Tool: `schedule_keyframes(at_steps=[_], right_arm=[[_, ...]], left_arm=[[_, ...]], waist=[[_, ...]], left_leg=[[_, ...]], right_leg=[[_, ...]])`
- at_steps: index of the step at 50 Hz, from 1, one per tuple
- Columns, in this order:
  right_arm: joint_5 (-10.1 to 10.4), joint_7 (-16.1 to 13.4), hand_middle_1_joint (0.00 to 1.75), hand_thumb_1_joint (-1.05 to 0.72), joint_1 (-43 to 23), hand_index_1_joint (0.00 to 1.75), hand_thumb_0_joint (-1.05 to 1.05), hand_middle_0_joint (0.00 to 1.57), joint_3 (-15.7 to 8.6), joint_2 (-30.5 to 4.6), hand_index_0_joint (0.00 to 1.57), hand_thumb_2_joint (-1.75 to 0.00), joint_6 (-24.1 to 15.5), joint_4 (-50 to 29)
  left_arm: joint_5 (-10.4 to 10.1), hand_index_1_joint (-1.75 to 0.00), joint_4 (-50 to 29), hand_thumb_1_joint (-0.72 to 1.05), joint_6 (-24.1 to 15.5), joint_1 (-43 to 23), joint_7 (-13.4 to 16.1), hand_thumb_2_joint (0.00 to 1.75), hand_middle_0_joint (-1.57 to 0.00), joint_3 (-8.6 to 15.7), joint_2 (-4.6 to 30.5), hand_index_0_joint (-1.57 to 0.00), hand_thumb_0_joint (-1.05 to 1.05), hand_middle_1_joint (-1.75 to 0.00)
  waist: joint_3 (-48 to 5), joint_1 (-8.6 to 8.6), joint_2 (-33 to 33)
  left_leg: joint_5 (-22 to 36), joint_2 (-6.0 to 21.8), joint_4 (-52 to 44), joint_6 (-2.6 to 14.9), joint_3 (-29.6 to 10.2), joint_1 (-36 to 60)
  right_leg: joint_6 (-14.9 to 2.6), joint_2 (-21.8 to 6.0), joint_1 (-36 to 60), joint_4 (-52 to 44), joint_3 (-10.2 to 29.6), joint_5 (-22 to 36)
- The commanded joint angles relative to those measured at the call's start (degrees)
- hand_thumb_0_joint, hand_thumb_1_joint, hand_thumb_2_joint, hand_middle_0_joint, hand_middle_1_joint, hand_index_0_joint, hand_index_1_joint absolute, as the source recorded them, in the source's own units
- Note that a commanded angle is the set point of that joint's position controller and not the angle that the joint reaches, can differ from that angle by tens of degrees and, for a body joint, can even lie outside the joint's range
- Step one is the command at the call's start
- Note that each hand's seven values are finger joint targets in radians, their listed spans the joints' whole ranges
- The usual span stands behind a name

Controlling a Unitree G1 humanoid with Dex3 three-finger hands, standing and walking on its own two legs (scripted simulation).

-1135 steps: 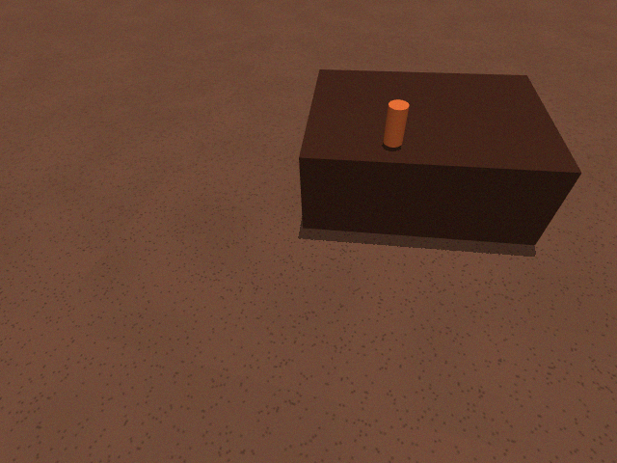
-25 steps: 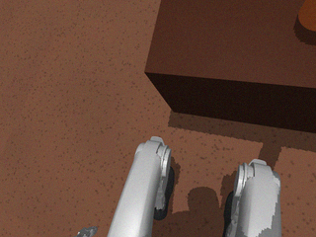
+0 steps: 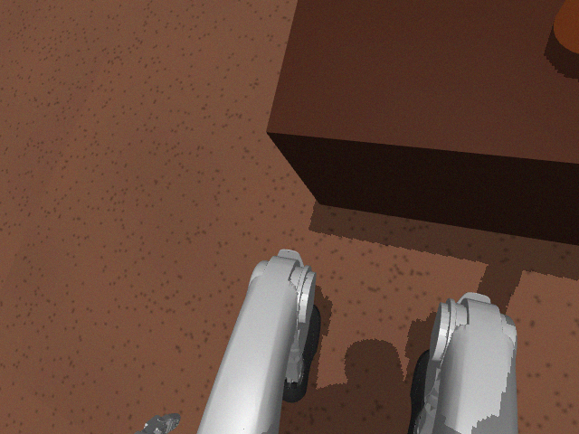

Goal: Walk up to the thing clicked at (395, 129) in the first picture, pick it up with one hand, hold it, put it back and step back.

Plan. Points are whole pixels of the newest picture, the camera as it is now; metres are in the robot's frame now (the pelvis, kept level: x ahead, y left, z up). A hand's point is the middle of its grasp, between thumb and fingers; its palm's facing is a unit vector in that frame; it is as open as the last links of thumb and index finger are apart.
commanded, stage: withdraw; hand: right
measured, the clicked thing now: out of the picture +0.61 -0.20 +0.05
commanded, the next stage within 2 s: rise in 0.18 s
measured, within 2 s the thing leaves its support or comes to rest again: neither
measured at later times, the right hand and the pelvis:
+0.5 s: hand out of the picture +0.60 -0.35 +0.18, palm faces +0.37 +0.89 -0.27, open 17.1 cm; pelvis +0.02 +0.00 +0.12, yaw +0 degrees
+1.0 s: hand out of the picture +0.46 -0.29 +0.22, palm faces +0.23 +0.91 -0.35, open 17.4 cm; pelvis +0.07 -0.01 +0.28, yaw -2 degrees
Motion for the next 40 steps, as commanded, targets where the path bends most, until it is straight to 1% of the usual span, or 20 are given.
schedule_keyframes(at_steps=[1,2,6,9,11,14,15,16,17,18,20,22,24,25,26,28,31,35,37,40], right_arm=[[-0.06,0.04,0.26,0.42,-29.41,0.26,0.00,0.24,-2.01,-21.35,0.26,-0.25,-3.64,-19.11],[-0.07,0.07,0.24,0.43,-29.98,0.24,0.00,0.22,-2.60,-22.87,0.24,-0.22,-3.14,-21.41],[-0.08,1.60,0.20,0.50,-32.06,0.20,0.00,0.17,-2.64,-25.43,0.19,-0.19,0.01,-22.54],[0.00,3.37,0.14,0.48,-29.78,0.14,0.00,0.12,-0.85,-23.20,0.13,-0.14,2.74,-16.72],[-0.03,4.95,0.11,0.50,-22.53,0.11,0.00,0.08,-0.32,-20.67,0.10,-0.12,4.94,-5.47],[0.63,7.02,0.09,0.51,-22.05,0.09,0.00,0.06,-0.12,-20.45,0.07,-0.12,5.63,-3.84],[0.93,7.82,0.05,0.43,-25.27,0.05,0.00,0.05,1.91,-19.42,0.07,-0.09,5.32,-7.07],[-7.13,4.40,0.05,0.43,-18.27,0.05,0.00,0.05,-1.07,-30.26,0.06,-0.08,7.91,1.38],[-6.76,2.11,0.06,0.47,-23.53,0.06,0.00,0.05,2.11,-26.01,0.06,-0.07,8.40,-2.94],[-6.83,1.27,0.06,0.49,-23.71,0.06,0.00,0.05,2.50,-24.82,0.06,-0.07,8.91,-1.89],[-7.72,0.12,0.06,0.51,-24.36,0.06,0.00,0.05,1.04,-28.43,0.06,-0.07,9.32,-5.21],[-8.90,-1.91,0.06,0.48,-27.69,0.06,0.00,0.05,-1.72,-35.56,0.06,-0.07,9.51,-10.55],[-8.88,-3.46,0.07,0.44,-27.41,0.07,0.00,0.06,-3.05,-38.16,0.06,-0.12,9.47,-16.84],[-8.71,-4.01,0.05,0.52,-23.29,0.05,0.00,0.05,-2.73,-35.85,0.05,-0.04,9.79,-15.23],[-8.43,-4.45,0.05,0.58,-21.16,0.05,0.00,0.05,-0.14,-30.39,0.05,-0.04,10.30,-9.44],[-8.33,-5.63,0.05,0.55,-12.70,0.05,0.00,0.05,0.54,-25.76,0.05,-0.05,11.17,-0.97],[-7.77,-6.48,0.06,0.52,-21.18,0.06,0.00,0.06,1.37,-27.01,0.06,-0.08,10.05,-13.27],[-5.64,-6.81,0.05,0.56,-1.28,0.05,0.00,0.05,4.95,-16.25,0.05,-0.05,12.23,-1.24],[-4.37,-7.16,0.06,0.51,9.36,0.06,0.00,0.06,4.15,-14.99,0.06,-0.08,13.13,-4.54],[-2.27,-6.97,0.06,0.53,11.23,0.06,0.00,0.05,8.35,-8.18,0.05,-0.07,14.45,-10.85]], left_arm=[[-0.15,-0.29,-0.74,0.91,0.44,13.59,1.19,0.87,-0.19,4.94,14.11,-0.20,0.00,-0.30],[-0.26,-0.29,-0.80,0.90,0.49,14.41,1.24,0.87,-0.19,5.11,13.84,-0.20,0.00,-0.29],[-1.50,-0.29,-1.38,0.90,0.55,13.67,1.94,0.87,-0.19,5.51,13.49,-0.20,0.00,-0.29],[-2.11,-0.29,-0.30,0.89,0.10,13.71,2.20,0.87,-0.20,5.57,13.03,-0.20,0.00,-0.30],[-2.16,-0.30,4.19,0.88,-0.17,15.69,2.07,0.88,-0.20,5.90,13.29,-0.20,0.00,-0.30],[-2.58,-0.30,1.97,0.88,-0.98,14.46,1.71,0.88,-0.20,6.13,14.14,-0.21,0.00,-0.30],[-2.64,-0.31,1.00,0.86,-1.11,14.32,1.39,0.90,-0.21,5.20,12.89,-0.19,0.00,-0.30],[-2.58,-0.31,1.01,0.88,0.66,13.90,0.59,0.89,-0.21,6.09,13.31,-0.20,0.00,-0.30],[-2.93,-0.31,-0.20,0.88,1.33,13.46,-0.16,0.89,-0.20,5.35,12.03,-0.20,0.00,-0.30],[-3.13,-0.30,-0.13,0.88,1.36,13.83,-0.52,0.89,-0.20,5.41,11.99,-0.20,0.00,-0.30],[-3.05,-0.29,-0.22,0.89,2.17,13.95,-0.84,0.88,-0.20,5.77,12.72,-0.20,0.00,-0.30],[-3.20,-0.28,-0.69,0.90,2.84,14.96,-1.17,0.87,-0.20,5.79,12.61,-0.20,0.00,-0.29],[-3.56,-0.29,-2.19,0.89,3.24,15.08,-1.41,0.90,-0.20,6.13,12.76,-0.20,0.00,-0.29],[-3.66,-0.29,-2.01,0.89,3.32,15.52,-1.34,0.90,-0.20,6.57,12.90,-0.20,0.00,-0.30],[-3.39,-0.29,-0.46,0.89,3.35,15.71,-1.48,0.90,-0.20,6.70,12.29,-0.20,0.00,-0.29],[-3.31,-0.29,0.60,0.89,3.48,15.07,-1.06,0.90,-0.20,6.77,11.97,-0.20,0.00,-0.30],[-3.17,-0.29,0.91,0.89,3.52,14.93,-0.51,0.90,-0.20,6.83,11.56,-0.20,0.00,-0.29],[-3.95,-0.29,1.15,0.89,2.99,15.72,-0.43,0.90,-0.20,7.50,10.92,-0.20,0.00,-0.30],[-4.27,-0.29,-0.61,0.89,3.23,15.30,-0.23,0.90,-0.20,7.65,10.61,-0.20,0.00,-0.30],[-5.10,-0.30,-1.82,0.89,3.31,13.98,0.26,0.90,-0.20,8.42,10.09,-0.20,0.00,-0.30]], waist=[[-48.62,-1.26,-22.00],[-51.95,-1.91,-22.18],[-52.82,-1.99,-22.11],[-48.03,-0.90,-20.02],[-38.44,0.05,-15.97],[-35.57,0.09,-13.22],[-36.09,0.76,-13.38],[-37.20,-4.06,-12.63],[-37.01,-2.23,-13.28],[-36.95,-2.13,-13.22],[-38.47,-3.90,-15.94],[-46.73,-5.42,-17.96],[-52.54,-7.04,-20.53],[-51.21,-6.76,-20.04],[-46.38,-5.02,-19.28],[-35.94,-4.33,-15.61],[-39.17,-5.97,-20.73],[-31.24,-5.71,-12.89],[-29.28,-7.52,-11.08],[-29.37,-8.07,-10.78]], left_leg=[[10.94,-1.24,-10.97,4.91,2.96,28.07],[12.09,-1.29,-11.90,4.88,2.59,31.29],[10.74,-1.35,-16.00,4.69,1.76,34.10],[10.40,-1.66,-19.23,4.58,1.97,34.32],[8.62,-1.88,-21.50,4.50,2.69,33.17],[8.98,-1.94,-23.60,4.34,2.70,33.09],[10.03,-1.99,-24.10,4.44,2.61,34.66],[9.67,-2.62,-25.98,4.23,1.93,36.94],[9.43,-2.70,-26.94,4.33,2.04,36.92],[9.31,-2.63,-27.83,4.31,1.99,36.95],[10.66,-2.70,-28.93,4.47,2.24,38.41],[15.10,-2.95,-31.29,4.36,1.71,45.94],[19.13,-2.95,-33.21,4.35,1.27,52.61],[19.57,-2.99,-34.07,4.34,1.66,52.45],[20.08,-3.36,-36.05,4.48,1.86,51.78],[18.81,-3.71,-39.56,4.33,2.62,49.51],[17.31,-3.75,-43.00,4.55,2.21,51.32],[22.09,-4.32,-48.32,4.55,3.01,58.22],[23.27,-4.51,-51.08,4.51,3.19,62.33],[23.27,-4.71,-54.63,4.63,3.13,66.18]], right_leg=[[-0.77,-0.68,33.67,-18.74,-2.50,15.22],[-0.86,-0.76,35.34,-19.30,-2.85,16.37],[-1.04,-0.94,38.42,-22.84,-2.96,14.41],[-1.14,-1.16,38.86,-24.61,-2.76,14.35],[-1.30,-1.24,35.21,-25.91,-2.36,12.85],[-1.65,-1.58,35.58,-27.85,-1.56,12.92],[-1.82,-1.63,35.95,-28.07,-1.61,13.94],[-1.57,-1.48,39.44,-30.66,-2.30,14.72],[-1.59,-1.88,40.50,-31.87,-1.70,14.23],[-1.51,-1.95,42.38,-32.65,-1.68,14.29],[-0.92,-2.29,48.41,-35.59,-0.52,17.06],[-0.83,-2.34,54.45,-36.50,-1.38,23.46],[-0.67,-2.47,60.12,-38.24,-2.22,28.42],[-0.32,-2.73,62.68,-39.72,-1.73,30.15],[-0.36,-3.00,63.04,-40.68,-1.90,31.17],[-0.11,-3.27,62.25,-44.16,-0.89,29.47],[0.59,-3.66,70.55,-48.50,-0.39,28.98],[0.37,-3.85,70.98,-52.37,-0.78,33.29],[0.23,-3.83,72.10,-55.69,-0.80,34.09],[0.27,-4.04,77.53,-60.40,-0.78,33.65]])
